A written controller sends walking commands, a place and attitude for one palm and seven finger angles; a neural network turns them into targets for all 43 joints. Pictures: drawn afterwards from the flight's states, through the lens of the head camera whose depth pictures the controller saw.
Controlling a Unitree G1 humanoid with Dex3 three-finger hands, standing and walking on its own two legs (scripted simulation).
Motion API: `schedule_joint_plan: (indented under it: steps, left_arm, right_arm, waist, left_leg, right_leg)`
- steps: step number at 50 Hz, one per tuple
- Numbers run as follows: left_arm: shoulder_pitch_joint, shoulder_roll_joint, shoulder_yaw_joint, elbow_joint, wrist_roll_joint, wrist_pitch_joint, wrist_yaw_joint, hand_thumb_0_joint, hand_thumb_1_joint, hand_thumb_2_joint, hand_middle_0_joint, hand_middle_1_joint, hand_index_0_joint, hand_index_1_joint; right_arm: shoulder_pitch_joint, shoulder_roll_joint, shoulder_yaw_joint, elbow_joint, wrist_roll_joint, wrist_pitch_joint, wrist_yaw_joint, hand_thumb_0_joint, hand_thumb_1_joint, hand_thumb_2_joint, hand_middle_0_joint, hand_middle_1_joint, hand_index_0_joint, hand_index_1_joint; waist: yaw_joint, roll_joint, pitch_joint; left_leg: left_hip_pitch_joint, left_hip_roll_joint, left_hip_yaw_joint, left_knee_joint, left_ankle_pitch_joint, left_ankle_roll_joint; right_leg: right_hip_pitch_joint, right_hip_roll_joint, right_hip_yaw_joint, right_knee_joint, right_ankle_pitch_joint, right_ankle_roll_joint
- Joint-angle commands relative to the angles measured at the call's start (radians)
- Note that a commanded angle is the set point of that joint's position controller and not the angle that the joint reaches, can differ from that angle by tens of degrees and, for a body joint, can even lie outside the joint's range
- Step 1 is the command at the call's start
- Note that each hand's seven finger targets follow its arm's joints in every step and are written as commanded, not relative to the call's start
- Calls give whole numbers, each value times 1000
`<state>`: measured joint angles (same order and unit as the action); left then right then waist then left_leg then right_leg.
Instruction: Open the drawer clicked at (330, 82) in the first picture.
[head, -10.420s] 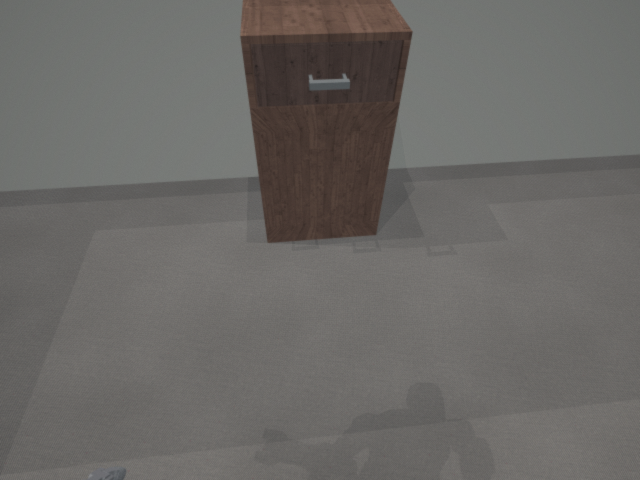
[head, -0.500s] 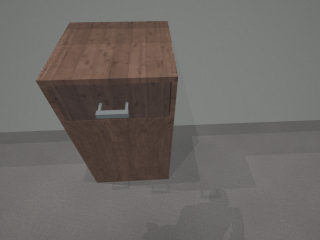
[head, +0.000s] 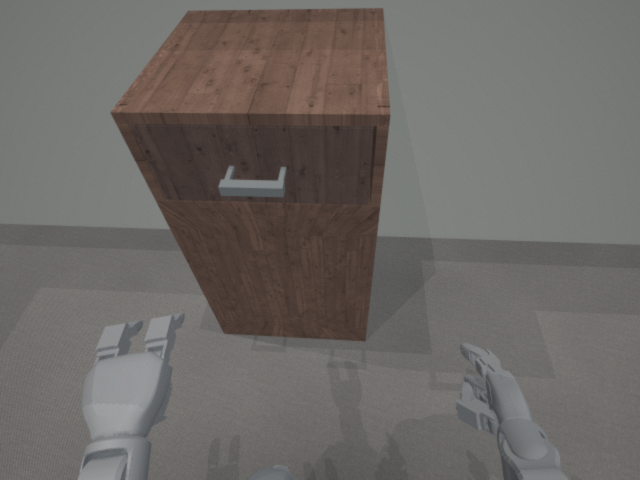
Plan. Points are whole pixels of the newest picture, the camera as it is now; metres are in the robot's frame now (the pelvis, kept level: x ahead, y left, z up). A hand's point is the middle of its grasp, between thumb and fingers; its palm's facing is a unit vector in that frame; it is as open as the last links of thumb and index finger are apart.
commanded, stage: raise the hand with hooked fingers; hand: left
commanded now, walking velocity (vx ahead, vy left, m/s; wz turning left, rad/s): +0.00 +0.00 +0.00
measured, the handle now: (254, 180) +0.59 +0.22 +0.00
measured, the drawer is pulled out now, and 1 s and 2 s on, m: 0.00 0.00 0.00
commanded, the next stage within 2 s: move the hooked fingers above the handle in 1.32 s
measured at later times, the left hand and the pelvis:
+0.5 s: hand (157, 310) +0.28 +0.25 +0.06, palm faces +0.07 -0.09 -0.99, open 12.5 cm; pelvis +0.02 +0.02 +0.03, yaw -2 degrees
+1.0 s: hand (137, 239) +0.33 +0.27 +0.13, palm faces +0.05 -0.07 -1.00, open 13.9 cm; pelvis +0.02 +0.03 +0.05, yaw -1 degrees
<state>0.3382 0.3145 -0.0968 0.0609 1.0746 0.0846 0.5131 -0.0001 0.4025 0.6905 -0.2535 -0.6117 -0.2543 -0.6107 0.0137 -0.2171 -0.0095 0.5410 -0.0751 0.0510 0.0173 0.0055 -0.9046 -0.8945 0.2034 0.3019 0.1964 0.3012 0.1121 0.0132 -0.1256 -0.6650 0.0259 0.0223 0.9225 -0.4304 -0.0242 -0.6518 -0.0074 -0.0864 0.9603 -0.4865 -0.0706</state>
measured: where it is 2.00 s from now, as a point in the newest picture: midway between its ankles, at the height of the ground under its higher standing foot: outside the picture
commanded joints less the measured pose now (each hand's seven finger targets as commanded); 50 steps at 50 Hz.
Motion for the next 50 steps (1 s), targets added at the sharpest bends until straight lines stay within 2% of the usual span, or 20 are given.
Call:
schedule_joint_plan:
  steps: [1, 3, 4, 6, 7, 9, 10, 14, 18, 20, 25, 28, 30, 32, 35, 38, 40, 43, 46, 50]
  left_arm:
    - [-190, 142, 53, -216, -38, 37, -55, 0, 200, 600, -250, -750, -250, -750]
    - [-151, 160, 69, -180, -51, 47, -111, 0, 153, 580, -253, -780, -253, -780]
    - [-130, 165, 83, -157, -56, 46, -130, 0, 130, 570, -255, -795, -255, -795]
    - [-122, 166, 88, -151, -58, 24, -155, 0, 83, 550, -258, -825, -258, -825]
    - [-129, 177, 103, -152, -59, 10, -160, 0, 60, 540, -260, -840, -260, -840]
    - [-140, 204, 148, -182, -50, -17, -151, 0, 13, 520, -263, -870, -263, -870]
    - [-149, 200, 147, -206, -48, -30, -141, 0, -10, 510, -265, -885, -265, -885]
    - [-209, 202, 166, -214, -55, -51, -96, 0, -103, 470, -272, -945, -272, -945]
    - [-282, 204, 148, -219, -55, -30, -80, 0, -197, 430, -278, -1005, -278, -1005]
    - [-319, 200, 129, -214, -64, -8, -90, 0, -243, 410, -282, -1035, -282, -1035]
    - [-385, 216, 109, -215, -71, 33, -150, 0, -360, 360, -290, -1110, -290, -1110]
    - [-426, 220, 99, -197, -71, 52, -196, 0, -430, 330, -295, -1155, -295, -1155]
    - [-470, 233, 97, -189, -72, 61, -222, 0, -477, 310, -298, -1185, -298, -1185]
    - [-502, 233, 93, -164, -72, 70, -247, 0, -500, 300, -300, -1200, -300, -1200]
    - [-586, 252, 92, -172, -70, 67, -279, 0, -500, 300, -300, -1200, -300, -1200]
    - [-631, 267, 99, -166, -79, 55, -308, 0, -500, 300, -300, -1200, -300, -1200]
    - [-670, 278, 101, -167, -81, 47, -326, 0, -500, 300, -300, -1200, -300, -1200]
    - [-719, 289, 102, -142, -95, 37, -352, 0, -500, 300, -300, -1200, -300, -1200]
    - [-779, 319, 116, -153, -100, 20, -370, 0, -500, 300, -300, -1200, -300, -1200]
    - [-654, 280, 108, -94, -127, 10, -400, 0, -500, 300, -300, -1200, -300, -1200]
  right_arm:
    - [-56, -95, -24, -124, 19, -33, -43, 0, -900, -900, 200, 300, 200, 300]
    - [-58, -94, -12, -116, 27, -30, -52, 0, -900, -900, 200, 300, 200, 300]
    - [-60, -96, -8, -113, 30, -30, -53, 0, -900, -900, 200, 300, 200, 300]
    - [-48, -93, -6, -105, 31, -31, -52, 0, -900, -900, 200, 300, 200, 300]
    - [-39, -95, -8, -100, 30, -34, -51, 0, -900, -900, 200, 300, 200, 300]
    - [-35, -98, -18, -99, 26, -38, -48, 0, -900, -900, 200, 300, 200, 300]
    - [-30, -96, -23, -102, 26, -42, -46, 0, -900, -900, 200, 300, 200, 300]
    - [-17, -106, -45, -85, 29, -52, -40, 0, -900, -900, 200, 300, 200, 300]
    - [-12, -118, -59, -69, 39, -49, -38, 0, -900, -900, 200, 300, 200, 300]
    - [-19, -122, -60, -67, 47, -47, -39, 0, -900, -900, 200, 300, 200, 300]
    - [-31, -126, -56, -64, 58, -34, -42, 0, -900, -900, 200, 300, 200, 300]
    - [-35, -124, -47, -64, 65, -23, -42, 0, -900, -900, 200, 300, 200, 300]
    - [-41, -122, -39, -69, 70, -15, -43, 0, -900, -900, 200, 300, 200, 300]
    - [-37, -118, -32, -68, 73, -8, -44, 0, -900, -900, 200, 300, 200, 300]
    - [-39, -117, -25, -68, 74, -3, -47, 0, -900, -900, 200, 300, 200, 300]
    - [-33, -116, -22, -64, 73, -3, -51, 0, -900, -900, 200, 300, 200, 300]
    - [-30, -116, -19, -59, 73, -1, -51, 0, -900, -900, 200, 300, 200, 300]
    - [-22, -119, -18, -50, 76, 1, -54, 0, -900, -900, 200, 300, 200, 300]
    - [-16, -124, -19, -44, 78, 0, -54, 0, -900, -900, 200, 300, 200, 300]
    - [2, -130, -25, -52, 82, 4, -41, 0, -900, -900, 200, 300, 200, 300]
  waist:
    - [-77, -50, -165]
    - [-56, -76, -141]
    - [-49, -69, -123]
    - [-34, -79, -101]
    - [-33, -85, -95]
    - [-17, -79, -135]
    - [-14, -54, -143]
    - [-33, -56, -162]
    - [-41, -24, -189]
    - [-45, -8, -169]
    - [-37, -9, -174]
    - [-34, -15, -137]
    - [-31, 5, -112]
    - [-30, -12, -101]
    - [-34, 16, -107]
    - [-35, -7, -125]
    - [-37, 15, -134]
    - [-42, 1, -126]
    - [-43, 32, -157]
    - [-28, -15, -123]
  left_leg:
    - [176, -80, -3, -160, 206, 66]
    - [174, -77, 1, -204, 222, 63]
    - [176, -75, 0, -221, 225, 61]
    - [183, -73, 2, -255, 235, 57]
    - [188, -72, 2, -266, 243, 57]
    - [207, -72, 3, -281, 269, 57]
    - [219, -74, 6, -285, 272, 57]
    - [245, -74, 7, -286, 301, 59]
    - [296, -73, 13, -298, 327, 59]
    - [319, -69, 14, -311, 337, 60]
    - [383, -61, 9, -352, 385, 60]
    - [404, -57, 7, -381, 402, 56]
    - [418, -56, 7, -402, 394, 55]
    - [425, -57, 6, -416, 396, 55]
    - [456, -57, 6, -434, 402, 53]
    - [474, -59, 4, -438, 441, 56]
    - [491, -57, 1, -444, 461, 54]
    - [494, -59, 1, -452, 467, 55]
    - [515, -57, -6, -459, 499, 52]
    - [486, -54, -7, -469, 518, 50]
  right_leg:
    - [224, 3, 211, -320, 331, 43]
    - [281, -1, 204, -339, 364, 48]
    - [295, 0, 212, -352, 364, 45]
    - [318, -3, 192, -359, 372, 47]
    - [329, -5, 188, -363, 390, 48]
    - [364, -2, 177, -360, 407, 44]
    - [365, -6, 178, -360, 410, 44]
    - [362, -3, 160, -355, 452, 42]
    - [346, 2, 135, -349, 465, 39]
    - [338, 3, 117, -360, 444, 39]
    - [369, 9, 96, -380, 452, 38]
    - [378, 14, 85, -400, 450, 36]
    - [382, 15, 81, -419, 426, 34]
    - [395, 19, 75, -433, 424, 35]
    - [411, 19, 72, -451, 418, 33]
    - [443, 20, 72, -462, 465, 35]
    - [451, 21, 70, -468, 475, 32]
    - [460, 21, 68, -482, 489, 35]
    - [475, 21, 66, -485, 501, 31]
    - [486, 21, 57, -489, 514, 33]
